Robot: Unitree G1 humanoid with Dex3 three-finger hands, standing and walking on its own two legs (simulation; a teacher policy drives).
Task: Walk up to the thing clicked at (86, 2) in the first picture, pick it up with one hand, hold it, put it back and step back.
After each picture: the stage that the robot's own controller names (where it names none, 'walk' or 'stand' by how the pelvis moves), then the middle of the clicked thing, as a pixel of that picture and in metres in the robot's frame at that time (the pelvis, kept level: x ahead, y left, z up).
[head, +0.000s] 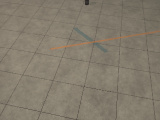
stand; (87, 0) +2.30 -0.14 -0.72
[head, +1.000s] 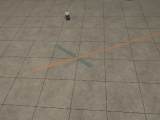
walk; (67, 16) +2.16 +0.20 -0.69
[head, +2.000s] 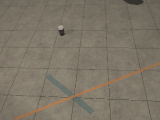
walk; (61, 30) +1.55 +0.31 -0.71
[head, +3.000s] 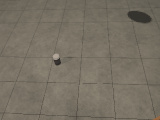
walk; (56, 59) +1.06 +0.30 -0.71
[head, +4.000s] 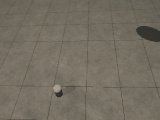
walk; (58, 91) +0.70 +0.28 -0.71
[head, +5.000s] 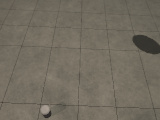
walk; (46, 111) +0.44 +0.27 -0.70
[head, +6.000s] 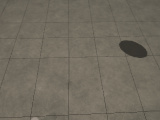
stand; out of the picture +0.42 +0.33 -0.71
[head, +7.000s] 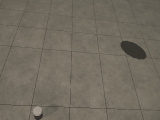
walk; (37, 113) +0.47 +0.22 -0.71
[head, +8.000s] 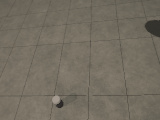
walk; (58, 101) +0.54 +0.33 -0.69
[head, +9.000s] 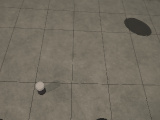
walk; (40, 88) +0.58 +0.27 -0.68
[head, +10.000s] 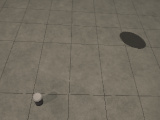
stand; (38, 99) +0.58 +0.29 -0.70
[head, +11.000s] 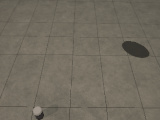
walk; (38, 113) +0.54 +0.33 -0.71
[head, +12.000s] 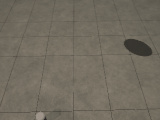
stand; (41, 118) +0.47 +0.32 -0.71
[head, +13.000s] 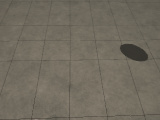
stand; out of the picture +0.43 +0.32 -0.72
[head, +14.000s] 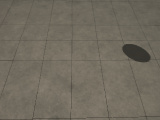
stand; out of the picture +0.41 +0.31 -0.72
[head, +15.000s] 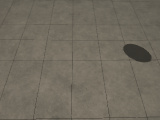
stand; out of the picture +0.41 +0.31 -0.72
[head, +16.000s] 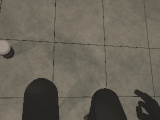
go down; (5, 49) +0.46 +0.38 -0.41
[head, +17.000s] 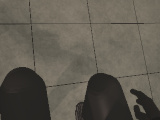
go down; out of the picture +0.44 +0.45 -0.31
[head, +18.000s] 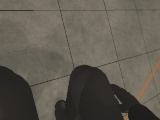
close in; out of the picture +0.38 +0.47 -0.25
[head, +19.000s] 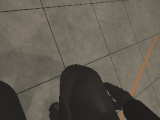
close; out of the picture +0.36 +0.48 -0.22
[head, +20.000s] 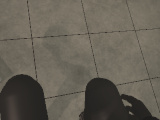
lift; out of the picture +0.35 +0.39 -0.33
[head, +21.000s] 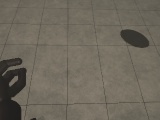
hold; out of the picture +0.35 +0.30 -0.67
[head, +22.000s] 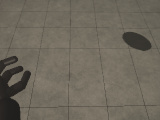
hold; out of the picture +0.33 +0.32 -0.70
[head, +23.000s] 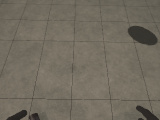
stand; out of the picture +0.36 +0.32 -0.67
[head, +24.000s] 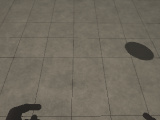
crouch; out of the picture +0.32 +0.32 -0.70
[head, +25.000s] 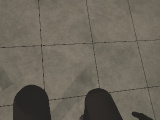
crouch; out of the picture +0.34 +0.41 -0.43
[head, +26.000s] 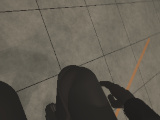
lower; out of the picture +0.24 +0.47 -0.27
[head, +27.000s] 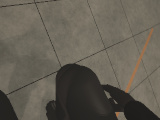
lower; out of the picture +0.22 +0.48 -0.26
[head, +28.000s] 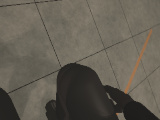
lower; out of the picture +0.21 +0.50 -0.26
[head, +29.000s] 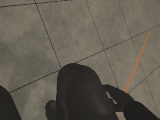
lower; out of the picture +0.19 +0.51 -0.26
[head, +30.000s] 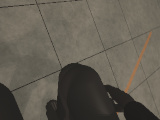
loosen; out of the picture +0.18 +0.52 -0.26
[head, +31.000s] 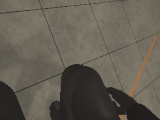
open; out of the picture +0.17 +0.53 -0.26
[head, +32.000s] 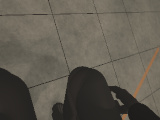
stand; out of the picture +0.17 +0.54 -0.27
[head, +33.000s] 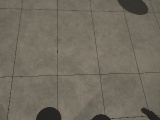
walk; out of the picture +0.26 +0.50 -0.57
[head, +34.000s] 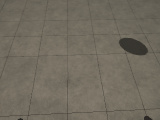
stand; out of the picture +0.23 +0.51 -0.69
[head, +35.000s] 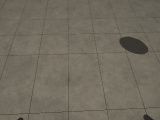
stand; out of the picture +0.22 +0.53 -0.69
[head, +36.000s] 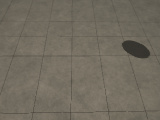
stand; out of the picture +0.21 +0.54 -0.73
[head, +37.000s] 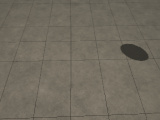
stand; out of the picture +0.19 +0.57 -0.75
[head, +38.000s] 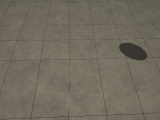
stand; out of the picture +0.16 +0.60 -0.75
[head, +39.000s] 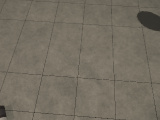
walk; (1, 114) +0.35 +0.61 -0.72
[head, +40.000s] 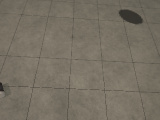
walk; out of the picture +0.64 +0.60 -0.73
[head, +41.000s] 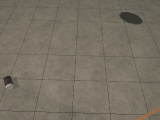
stand; (8, 83) +0.78 +0.67 -0.73
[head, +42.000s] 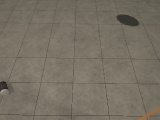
stand; (3, 88) +0.76 +0.69 -0.75
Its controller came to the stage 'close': yes
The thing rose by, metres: 0.01
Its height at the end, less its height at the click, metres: -0.02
